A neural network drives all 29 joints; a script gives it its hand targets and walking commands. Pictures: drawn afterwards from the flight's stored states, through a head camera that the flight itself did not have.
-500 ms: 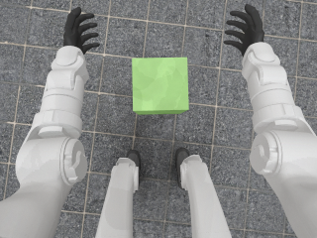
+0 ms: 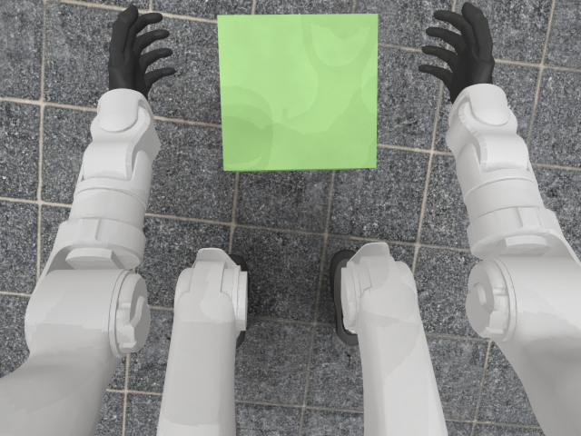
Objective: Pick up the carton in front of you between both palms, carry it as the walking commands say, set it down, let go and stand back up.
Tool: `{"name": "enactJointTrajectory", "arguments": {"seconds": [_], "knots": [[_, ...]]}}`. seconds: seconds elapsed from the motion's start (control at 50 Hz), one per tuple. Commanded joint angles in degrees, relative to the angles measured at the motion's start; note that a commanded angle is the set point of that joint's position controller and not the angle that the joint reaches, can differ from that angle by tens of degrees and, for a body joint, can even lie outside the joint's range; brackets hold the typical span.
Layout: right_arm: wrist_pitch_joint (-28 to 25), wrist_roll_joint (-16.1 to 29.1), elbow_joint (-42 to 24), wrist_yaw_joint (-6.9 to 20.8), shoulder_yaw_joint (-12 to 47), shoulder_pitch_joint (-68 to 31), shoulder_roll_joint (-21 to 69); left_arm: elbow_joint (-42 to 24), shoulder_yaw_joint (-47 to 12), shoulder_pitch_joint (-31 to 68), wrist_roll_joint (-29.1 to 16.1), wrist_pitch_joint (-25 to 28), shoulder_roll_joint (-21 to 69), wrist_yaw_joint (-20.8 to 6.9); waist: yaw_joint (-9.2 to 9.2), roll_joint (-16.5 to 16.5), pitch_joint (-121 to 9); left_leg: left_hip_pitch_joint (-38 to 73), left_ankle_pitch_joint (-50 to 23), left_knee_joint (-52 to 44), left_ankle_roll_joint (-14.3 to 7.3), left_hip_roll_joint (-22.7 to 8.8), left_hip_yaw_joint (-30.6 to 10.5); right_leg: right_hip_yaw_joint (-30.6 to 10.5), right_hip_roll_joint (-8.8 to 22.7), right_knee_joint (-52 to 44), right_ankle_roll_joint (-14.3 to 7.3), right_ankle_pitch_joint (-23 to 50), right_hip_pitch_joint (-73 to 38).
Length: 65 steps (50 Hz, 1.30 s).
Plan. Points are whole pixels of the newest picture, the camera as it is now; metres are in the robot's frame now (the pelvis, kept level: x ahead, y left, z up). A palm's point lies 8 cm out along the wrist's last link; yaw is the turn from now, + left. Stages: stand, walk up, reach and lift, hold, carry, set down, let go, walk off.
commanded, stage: reach and lift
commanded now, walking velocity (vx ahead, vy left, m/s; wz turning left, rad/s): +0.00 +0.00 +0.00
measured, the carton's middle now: (295, 110) +0.50 -0.02 -0.35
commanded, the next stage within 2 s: none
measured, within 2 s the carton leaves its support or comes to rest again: leaves its support in 1.20 s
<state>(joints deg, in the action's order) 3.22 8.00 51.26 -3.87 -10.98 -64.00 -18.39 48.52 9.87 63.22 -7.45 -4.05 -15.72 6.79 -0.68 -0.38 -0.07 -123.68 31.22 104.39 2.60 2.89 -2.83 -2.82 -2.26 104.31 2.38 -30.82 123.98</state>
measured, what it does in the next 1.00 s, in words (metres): lowers itself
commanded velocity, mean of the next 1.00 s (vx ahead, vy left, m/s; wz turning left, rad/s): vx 0.00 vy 0.00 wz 0.00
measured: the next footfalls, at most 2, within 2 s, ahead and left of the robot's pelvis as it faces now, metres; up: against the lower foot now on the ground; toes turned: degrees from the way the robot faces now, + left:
none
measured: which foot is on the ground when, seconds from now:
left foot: down 0.00-1.00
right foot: down 0.00-1.00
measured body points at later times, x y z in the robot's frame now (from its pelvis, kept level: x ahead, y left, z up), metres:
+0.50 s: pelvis -0.02 +0.00 -0.10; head +0.35 -0.01 +0.14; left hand +0.53 +0.17 -0.29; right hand +0.52 -0.20 -0.29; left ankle +0.09 +0.13 -0.44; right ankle +0.09 -0.13 -0.44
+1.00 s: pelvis -0.03 +0.00 -0.10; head +0.34 -0.01 +0.15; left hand +0.53 +0.14 -0.28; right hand +0.53 -0.17 -0.28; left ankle +0.09 +0.13 -0.44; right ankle +0.09 -0.13 -0.44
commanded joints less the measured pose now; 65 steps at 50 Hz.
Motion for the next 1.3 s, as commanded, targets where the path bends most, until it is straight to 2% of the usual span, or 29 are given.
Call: {"name": "enactJointTrajectory", "arguments": {"seconds": [0.0, 0.1, 0.16, 0.24, 0.32, 0.38, 0.52, 0.58, 0.68, 0.82, 0.88, 0.9, 0.94, 0.96, 1.0, 1.04, 1.08, 1.14, 1.22, 1.28], "knots": [[0.0, 1.7, -5.5, -0.6, 0.6, -16.7, -8.4, -5.5, -0.4, 16.6, -1.5, 0.0, -7.2, 0.6, -0.43, 0.1, -67.9, 35.9, -22.3, -2.6, 0.9, 0.7, 6.2, 6.1, -0.5, -3.0, 0.9, 22.7, -35.8], [0.6, 2.1, 2.5, -1.0, 1.4, -23.3, -8.8, 2.6, -0.8, 23.2, -2.3, -0.4, -8.3, 0.7, -0.31, 0.3, -56.2, 28.3, -10.8, 0.7, 0.7, -0.5, 6.2, 5.9, 0.9, 0.3, 0.5, 11.2, -28.8], [-0.1, 2.3, 6.8, -1.2, 2.0, -26.5, -9.5, 7.0, -1.3, 26.4, -2.7, 0.2, -9.0, 0.5, -0.47, 0.2, -51.9, 26.3, -8.5, 3.1, 0.6, -1.0, 5.7, 5.5, 1.5, 2.7, 0.3, 8.7, -26.4], [-1.5, 2.9, 10.6, -1.3, 3.1, -30.2, -10.7, 10.9, -2.7, 30.2, -3.7, 1.6, -9.9, 0.2, -0.79, 0.1, -48.9, 25.0, -9.0, 6.4, 0.6, -1.5, 5.0, 4.9, 2.0, 6.2, 0.2, 9.0, -24.9], [-2.9, 4.6, 9.7, -1.8, 4.8, -33.5, -12.3, 10.3, -4.4, 33.5, -5.5, 3.0, -11.5, 0.6, -0.92, 0.2, -53.5, 27.5, -13.0, 9.7, 0.4, -1.5, 4.9, 4.7, 2.0, 9.4, 0.3, 13.4, -27.4], [-3.4, 5.8, 8.1, -2.2, 5.8, -35.4, -12.8, 8.8, -4.9, 35.7, -5.8, 3.6, -12.3, 0.9, -0.51, 0.3, -52.2, 25.4, -15.6, 11.3, 0.2, -1.1, 5.1, 4.1, 1.7, 11.1, 0.0, 16.8, -28.3], [-3.1, 7.4, 9.7, -2.5, 8.3, -30.7, -9.6, 10.7, -6.9, 30.8, -7.4, 3.7, -9.7, 1.2, -0.15, 0.5, -55.8, 28.7, -21.3, 13.2, 0.2, -0.4, 5.7, 4.6, 1.0, 12.9, 0.3, 22.5, -32.0], [-3.2, 6.2, 11.5, -2.3, 7.2, -28.1, -8.5, 12.5, -6.2, 28.3, -6.6, 3.7, -8.4, 0.9, -0.26, 0.5, -51.0, 25.6, -20.0, 12.8, 0.3, -0.4, 5.5, 4.5, 0.9, 12.5, 0.4, 21.0, -28.6], [-3.6, 4.9, 10.0, -2.5, 5.7, -29.3, -8.8, 10.9, -5.2, 29.6, -5.5, 4.1, -8.6, 1.1, -0.48, 0.4, -50.0, 24.5, -19.0, 12.4, 0.3, -0.3, 5.1, 4.5, 0.7, 12.2, 0.2, 19.4, -26.3], [-3.4, 7.2, 9.1, -2.4, 10.0, -35.7, -3.7, 9.9, -9.4, 35.8, -7.7, 3.8, -2.6, 1.4, -0.59, 0.1, -49.5, 26.6, -15.6, 11.2, 0.0, 0.4, 4.8, 4.6, 0.1, 11.0, -0.3, 15.3, -26.3], [-3.2, 5.0, 10.7, -2.7, 8.7, -36.0, -2.0, 11.9, -7.8, 36.2, -5.3, 3.8, -1.9, 1.7, -0.63, 0.3, -47.4, 26.6, -13.8, 10.7, 0.0, 1.0, 5.0, 4.7, -0.5, 10.4, -0.3, 13.6, -26.7], [-3.2, 4.9, 9.9, -1.9, 10.0, -37.7, 2.6, 10.8, -8.8, 37.8, -4.8, 3.8, 2.3, 1.0, 0.06, 0.2, -46.6, 27.1, -13.4, 10.5, -0.2, 1.4, 5.1, 5.0, -1.0, 10.3, -0.4, 13.0, -26.9], [-2.9, 4.8, 9.7, 0.8, 13.8, -44.4, 17.2, 10.6, -12.0, 44.0, -4.4, 3.6, 16.5, -1.6, 0.11, 0.2, -46.6, 26.2, -14.0, 11.0, -0.4, 2.2, 5.2, 5.0, -1.9, 10.6, -0.5, 13.6, -26.2], [-2.4, 4.3, 9.4, 3.0, 15.5, -48.3, 26.6, 10.2, -13.7, 47.8, -4.0, 3.0, 25.8, -3.7, 0.06, 0.0, -46.2, 25.8, -13.9, 11.4, -0.5, 2.8, 5.3, 5.1, -2.5, 10.9, -0.7, 13.5, -25.4], [-0.7, 2.7, 8.4, 7.2, 15.5, -52.1, 40.2, 9.6, -13.4, 51.3, -1.7, 1.2, 39.4, -8.1, 0.05, 0.0, -43.6, 23.9, -12.6, 12.2, -0.8, 4.0, 6.0, 5.6, -3.3, 11.7, -0.7, 12.2, -23.9], [1.0, 0.7, 6.6, 10.4, 14.4, -52.3, 47.3, 8.1, -11.5, 51.3, 0.8, -0.6, 46.8, -11.4, 0.11, 0.1, -41.8, 22.2, -12.5, 12.7, -1.1, 4.6, 7.0, 6.1, -3.9, 12.1, -1.0, 12.4, -22.8], [2.2, 0.2, 4.2, 12.3, 14.2, -52.2, 51.8, 5.9, -11.7, 51.5, 1.0, -1.7, 51.5, -13.4, -0.08, 0.1, -43.6, 21.8, -14.6, 13.3, -1.5, 4.8, 7.5, 6.6, -4.3, 12.7, -1.2, 14.8, -22.8], [3.3, 1.8, -1.5, 13.4, 16.2, -52.0, 56.7, 0.0, -14.4, 52.5, -1.1, -2.7, 56.6, -14.4, -0.68, -0.3, -53.0, 24.9, -20.2, 14.0, -1.5, 5.2, 8.0, 7.3, -4.6, 13.6, -1.4, 20.8, -26.4], [4.9, 5.1, -12.0, 12.5, 22.0, -53.5, 62.0, -9.0, -20.3, 53.2, -5.1, -4.3, 63.2, -13.7, -1.49, -0.5, -73.2, 34.2, -27.8, 14.4, -1.0, 5.8, 8.4, 8.1, -5.1, 14.0, -1.1, 28.9, -36.1], [7.1, 4.5, -18.1, 11.8, 24.3, -52.1, 66.2, -13.3, -22.2, 51.0, -4.6, -6.6, 67.8, -13.3, -1.56, 0.5, -84.9, 37.1, -29.6, 13.1, -0.5, 6.5, 8.8, 8.4, -5.8, 12.5, -0.5, 31.7, -42.2]]}}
